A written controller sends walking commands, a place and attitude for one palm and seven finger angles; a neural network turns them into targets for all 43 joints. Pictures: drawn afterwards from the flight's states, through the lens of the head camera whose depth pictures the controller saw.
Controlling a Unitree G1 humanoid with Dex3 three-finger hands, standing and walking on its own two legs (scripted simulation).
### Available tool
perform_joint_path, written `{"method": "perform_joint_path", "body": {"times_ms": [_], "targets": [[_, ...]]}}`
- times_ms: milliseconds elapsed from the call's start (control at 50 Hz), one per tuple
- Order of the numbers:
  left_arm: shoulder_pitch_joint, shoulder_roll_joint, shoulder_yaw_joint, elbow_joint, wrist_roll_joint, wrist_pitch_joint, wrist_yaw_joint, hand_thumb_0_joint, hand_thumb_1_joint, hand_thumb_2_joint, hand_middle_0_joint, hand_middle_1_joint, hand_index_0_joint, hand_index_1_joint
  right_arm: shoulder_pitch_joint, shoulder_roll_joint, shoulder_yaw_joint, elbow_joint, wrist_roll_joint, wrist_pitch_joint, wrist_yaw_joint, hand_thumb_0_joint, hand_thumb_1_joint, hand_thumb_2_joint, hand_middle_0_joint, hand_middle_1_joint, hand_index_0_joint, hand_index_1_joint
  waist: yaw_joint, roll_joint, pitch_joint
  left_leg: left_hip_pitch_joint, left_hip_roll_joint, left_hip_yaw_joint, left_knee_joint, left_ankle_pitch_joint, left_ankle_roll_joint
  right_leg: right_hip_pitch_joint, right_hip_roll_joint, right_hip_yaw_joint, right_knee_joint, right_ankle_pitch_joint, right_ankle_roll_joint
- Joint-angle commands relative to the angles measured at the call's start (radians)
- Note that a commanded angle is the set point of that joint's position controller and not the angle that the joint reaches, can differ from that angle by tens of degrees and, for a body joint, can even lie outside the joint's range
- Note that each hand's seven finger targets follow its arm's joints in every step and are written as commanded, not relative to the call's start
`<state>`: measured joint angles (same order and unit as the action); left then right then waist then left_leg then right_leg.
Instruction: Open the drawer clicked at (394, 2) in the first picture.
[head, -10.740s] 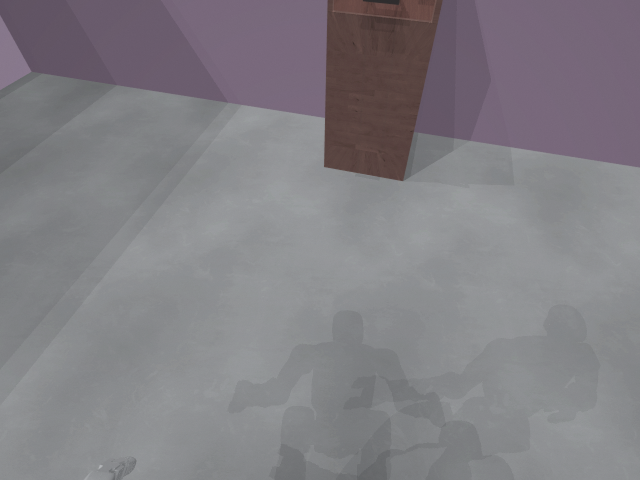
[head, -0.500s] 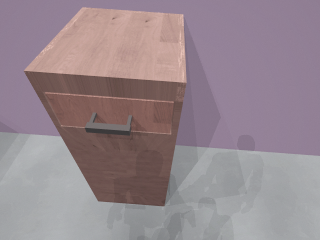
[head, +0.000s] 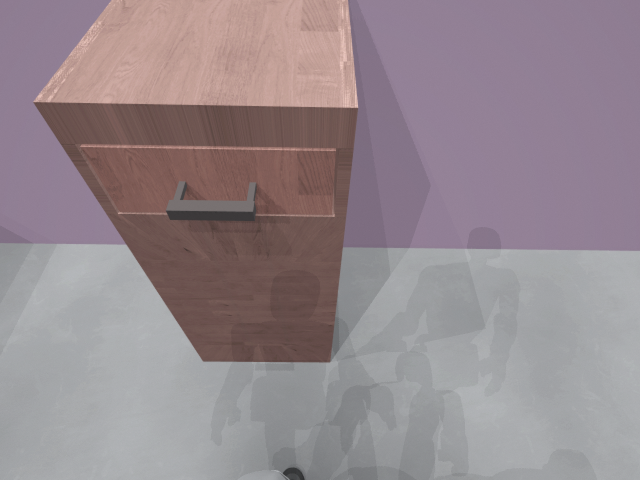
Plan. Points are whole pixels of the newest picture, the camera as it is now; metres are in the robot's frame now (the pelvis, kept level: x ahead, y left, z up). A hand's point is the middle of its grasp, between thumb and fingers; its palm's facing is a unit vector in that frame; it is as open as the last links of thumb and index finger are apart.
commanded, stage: come to a stop and stand still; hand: left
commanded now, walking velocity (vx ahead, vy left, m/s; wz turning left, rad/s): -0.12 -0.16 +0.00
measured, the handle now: (214, 199) +0.48 +0.20 +0.04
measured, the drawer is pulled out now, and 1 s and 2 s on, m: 0.00 0.00 0.00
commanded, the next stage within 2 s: look again from close up in 0.98 s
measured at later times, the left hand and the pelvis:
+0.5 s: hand out of the picture -0.05 +0.15 -0.18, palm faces +0.12 -0.97 -0.19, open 7.3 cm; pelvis -0.05 -0.03 +0.00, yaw +3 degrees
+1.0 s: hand out of the picture -0.06 +0.14 -0.18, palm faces +0.10 -0.98 -0.14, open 7.4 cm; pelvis -0.03 -0.01 +0.00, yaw +3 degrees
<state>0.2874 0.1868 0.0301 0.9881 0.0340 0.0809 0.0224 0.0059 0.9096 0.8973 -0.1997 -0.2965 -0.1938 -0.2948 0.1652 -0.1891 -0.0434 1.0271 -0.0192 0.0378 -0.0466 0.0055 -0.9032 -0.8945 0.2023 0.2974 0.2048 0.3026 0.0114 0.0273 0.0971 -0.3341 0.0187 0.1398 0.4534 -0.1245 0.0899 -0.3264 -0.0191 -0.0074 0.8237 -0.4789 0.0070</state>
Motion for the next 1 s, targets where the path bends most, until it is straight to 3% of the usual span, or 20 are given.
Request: {"method": "perform_joint_path", "body": {"times_ms": [0, 40, 60, 80, 100, 120, 140, 180, 220, 260, 300, 340, 360, 400, 420, 460, 580, 940, 960, 980], "targets": [[0.130, 0.061, 0.023, -0.040, -0.002, 0.003, -0.004, 0.000, 0.900, 0.900, -0.200, -0.300, -0.200, -0.300, 0.037, -0.196, -0.051, -0.056, -0.011, -0.006, -0.004, 0.000, -0.900, -0.900, 0.200, 0.300, 0.200, 0.300, -0.001, 0.087, -0.110, 0.033, 0.292, -0.293, -0.225, -0.147, 0.045, 0.078, 0.004, -0.028, -0.171, 0.032, -0.019], [0.179, 0.073, 0.031, -0.028, 0.000, 0.005, -0.005, 0.000, 0.900, 0.900, -0.200, -0.300, -0.200, -0.300, 0.029, -0.202, -0.060, -0.064, -0.009, 0.002, 0.003, 0.000, -0.900, -0.900, 0.200, 0.300, 0.200, 0.300, 0.015, 0.080, -0.085, -0.063, 0.243, -0.250, -0.205, -0.238, -0.007, 0.179, 0.017, -0.057, -0.333, 0.140, -0.034], [0.206, 0.078, 0.035, -0.028, 0.002, 0.002, -0.003, 0.000, 0.900, 0.900, -0.200, -0.300, -0.200, -0.300, 0.030, -0.175, -0.060, -0.069, -0.007, 0.007, 0.009, 0.000, -0.900, -0.900, 0.200, 0.300, 0.200, 0.300, 0.025, 0.030, -0.086, -0.098, 0.177, -0.193, -0.150, -0.304, -0.043, 0.210, -0.007, -0.032, -0.419, 0.166, -0.051], [0.208, 0.109, 0.037, -0.038, 0.011, -0.009, 0.005, 0.000, 0.900, 0.900, -0.200, -0.300, -0.200, -0.300, 0.048, -0.115, -0.049, -0.080, -0.001, 0.012, 0.015, 0.000, -0.900, -0.900, 0.200, 0.300, 0.200, 0.300, 0.021, -0.107, -0.081, -0.137, 0.058, -0.115, 0.001, -0.372, -0.085, 0.164, -0.101, 0.108, -0.551, 0.042, -0.097], [0.136, 0.162, 0.040, -0.061, 0.015, -0.017, 0.017, 0.000, 0.900, 0.900, -0.200, -0.300, -0.200, -0.300, 0.047, -0.047, -0.043, -0.096, 0.003, 0.023, 0.021, 0.000, -0.900, -0.900, 0.200, 0.300, 0.200, 0.300, 0.006, -0.288, -0.059, -0.094, -0.048, -0.028, 0.293, -0.333, -0.125, -0.041, -0.283, 0.308, -0.702, -0.213, -0.181], [0.002, 0.176, 0.032, -0.104, 0.011, -0.027, 0.029, 0.000, 0.900, 0.900, -0.200, -0.300, -0.200, -0.300, 0.020, -0.067, -0.047, -0.110, 0.002, 0.031, 0.030, 0.000, -0.900, -0.900, 0.200, 0.300, 0.200, 0.300, -0.011, -0.229, -0.032, -0.060, -0.031, -0.117, 0.509, -0.344, -0.107, -0.211, -0.357, 0.326, -0.735, -0.230, -0.218], [-0.079, 0.167, 0.037, -0.119, 0.004, -0.046, 0.036, 0.000, 0.900, 0.900, -0.200, -0.300, -0.200, -0.300, 0.054, -0.078, -0.049, -0.107, 0.001, 0.035, 0.035, 0.000, -0.900, -0.900, 0.200, 0.300, 0.200, 0.300, -0.052, -0.205, -0.059, -0.043, -0.016, -0.169, 0.598, -0.302, -0.094, -0.239, -0.335, 0.303, -0.732, -0.207, -0.201], [-0.119, 0.152, 0.027, -0.110, -0.006, -0.076, 0.032, 0.000, 0.900, 0.900, -0.200, -0.300, -0.200, -0.300, 0.108, -0.065, -0.036, -0.060, -0.003, 0.019, 0.047, 0.000, -0.900, -0.900, 0.200, 0.300, 0.200, 0.300, -0.069, -0.152, -0.051, -0.070, 0.008, -0.149, 0.591, -0.221, -0.092, -0.119, -0.251, 0.177, -0.667, -0.049, -0.138], [-0.013, 0.138, 0.023, -0.071, -0.006, -0.092, 0.022, 0.000, 0.900, 0.900, -0.200, -0.300, -0.200, -0.300, 0.113, -0.047, -0.020, -0.058, -0.003, -0.006, 0.051, 0.000, -0.900, -0.900, 0.200, 0.300, 0.200, 0.300, -0.018, -0.129, -0.070, -0.113, 0.003, -0.099, 0.394, -0.238, -0.100, 0.090, -0.227, 0.140, -0.613, 0.093, -0.127], [0.065, 0.154, 0.030, -0.042, 0.002, -0.092, 0.019, 0.000, 0.900, 0.900, -0.200, -0.300, -0.200, -0.300, 0.071, -0.052, -0.016, -0.076, -0.001, -0.018, 0.051, 0.000, -0.900, -0.900, 0.200, 0.300, 0.200, 0.300, 0.033, -0.169, -0.047, -0.131, 0.005, -0.078, 0.261, -0.312, -0.096, 0.186, -0.271, 0.197, -0.602, 0.108, -0.161], [0.096, 0.165, 0.035, -0.023, 0.000, -0.090, 0.013, 0.000, 0.900, 0.900, -0.200, -0.300, -0.200, -0.300, 0.092, -0.054, -0.010, -0.072, -0.003, -0.027, 0.045, 0.000, -0.900, -0.900, 0.200, 0.300, 0.200, 0.300, 0.038, -0.171, -0.042, -0.079, -0.001, -0.070, 0.130, -0.310, -0.089, 0.201, -0.278, 0.219, -0.588, 0.100, -0.168], [0.063, 0.157, 0.039, -0.021, -0.007, -0.081, 0.013, 0.000, 0.900, 0.900, -0.200, -0.300, -0.200, -0.300, 0.184, -0.048, -0.001, -0.036, -0.001, -0.038, 0.037, 0.000, -0.900, -0.900, 0.200, 0.300, 0.200, 0.300, 0.002, -0.140, -0.053, 0.090, -0.009, -0.075, -0.049, -0.211, -0.074, 0.121, -0.225, 0.157, -0.518, 0.087, -0.127], [0.054, 0.132, 0.035, -0.024, -0.014, -0.077, 0.010, 0.000, 0.900, 0.900, -0.200, -0.300, -0.200, -0.300, 0.211, -0.054, 0.005, -0.021, -0.001, -0.043, 0.032, 0.000, -0.900, -0.900, 0.200, 0.300, 0.200, 0.300, -0.003, -0.063, -0.055, 0.161, 0.012, -0.114, -0.097, -0.165, -0.059, 0.067, -0.172, 0.105, -0.467, 0.110, -0.095], [0.054, 0.068, 0.017, -0.032, -0.018, -0.077, 0.001, 0.000, 0.900, 0.900, -0.200, -0.300, -0.200, -0.300, 0.230, -0.127, -0.002, -0.016, -0.006, -0.046, 0.020, 0.000, -0.900, -0.900, 0.200, 0.300, 0.200, 0.300, 0.002, 0.121, -0.075, 0.202, 0.176, -0.281, -0.134, -0.065, 0.007, 0.001, -0.063, -0.049, -0.334, 0.174, -0.030], [0.051, 0.046, 0.010, -0.031, -0.013, -0.081, 0.000, 0.000, 0.900, 0.900, -0.200, -0.300, -0.200, -0.300, 0.210, -0.140, -0.001, -0.022, -0.008, -0.041, 0.015, 0.000, -0.900, -0.900, 0.200, 0.300, 0.200, 0.300, 0.014, 0.099, -0.058, 0.126, 0.197, -0.288, -0.145, -0.087, 0.016, 0.046, -0.046, -0.082, -0.340, 0.183, -0.019], [0.032, 0.046, 0.000, -0.010, -0.006, -0.074, 0.003, 0.000, 0.900, 0.900, -0.200, -0.300, -0.200, -0.300, 0.182, -0.107, 0.010, -0.007, -0.002, -0.045, 0.015, 0.000, -0.900, -0.900, 0.200, 0.300, 0.200, 0.300, 0.014, 0.091, -0.003, 0.040, 0.152, -0.264, -0.193, -0.163, 0.001, 0.109, -0.049, -0.083, -0.344, 0.224, -0.011], [0.109, 0.054, -0.004, 0.053, -0.017, -0.083, 0.013, 0.000, 0.900, 0.900, -0.200, -0.300, -0.200, -0.300, 0.208, -0.066, 0.028, 0.023, 0.006, -0.053, 0.006, 0.000, -0.900, -0.900, 0.200, 0.300, 0.200, 0.300, 0.015, -0.037, -0.039, 0.082, 0.086, -0.163, -0.073, 0.074, -0.039, 0.200, -0.098, -0.019, -0.388, 0.422, -0.030], [0.115, 0.013, -0.009, 0.100, -0.018, -0.080, 0.024, 0.000, 0.900, 0.900, -0.200, -0.300, -0.200, -0.300, 0.226, -0.044, 0.030, 0.076, 0.010, -0.058, -0.008, 0.000, -0.900, -0.900, 0.200, 0.300, 0.200, 0.300, -0.001, 0.001, -0.048, 0.162, 0.090, -0.154, -0.064, 0.289, -0.046, 0.204, -0.090, -0.037, -0.365, 0.506, -0.019], [0.134, 0.063, -0.015, 0.133, -0.013, -0.109, 0.064, 0.000, 0.900, 0.900, -0.200, -0.300, -0.200, -0.300, 0.151, -0.091, 0.029, -0.002, 0.027, -0.074, 0.007, 0.000, -0.900, -0.900, 0.200, 0.300, 0.200, 0.300, 0.004, -0.033, 0.012, 0.085, 0.105, -0.168, 0.094, 0.544, -0.081, 0.131, -0.124, 0.010, -0.360, 0.720, -0.016], [0.143, 0.071, -0.011, 0.097, -0.017, -0.116, 0.056, 0.000, 0.900, 0.900, -0.200, -0.300, -0.200, -0.300, 0.202, -0.063, 0.029, -0.017, 0.009, -0.077, 0.011, 0.000, -0.900, -0.900, 0.200, 0.300, 0.200, 0.300, -0.006, 0.020, -0.063, 0.098, 0.075, -0.170, 0.050, 0.302, -0.086, 0.185, -0.130, -0.006, -0.304, 0.574, -0.046]]}}
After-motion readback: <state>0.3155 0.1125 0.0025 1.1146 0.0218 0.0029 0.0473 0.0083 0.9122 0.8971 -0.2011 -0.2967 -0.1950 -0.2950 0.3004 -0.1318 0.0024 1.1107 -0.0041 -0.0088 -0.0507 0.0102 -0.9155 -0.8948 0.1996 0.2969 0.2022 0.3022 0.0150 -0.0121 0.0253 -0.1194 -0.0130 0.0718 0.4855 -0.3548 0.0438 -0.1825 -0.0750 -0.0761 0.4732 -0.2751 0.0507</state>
